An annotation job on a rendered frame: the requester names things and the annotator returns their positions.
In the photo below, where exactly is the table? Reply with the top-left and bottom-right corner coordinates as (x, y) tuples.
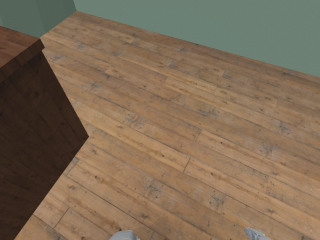
(0, 26), (89, 240)

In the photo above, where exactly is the right robot hand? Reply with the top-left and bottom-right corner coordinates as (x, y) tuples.
(244, 227), (271, 240)

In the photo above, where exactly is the left robot thigh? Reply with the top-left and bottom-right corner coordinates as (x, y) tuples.
(109, 230), (141, 240)

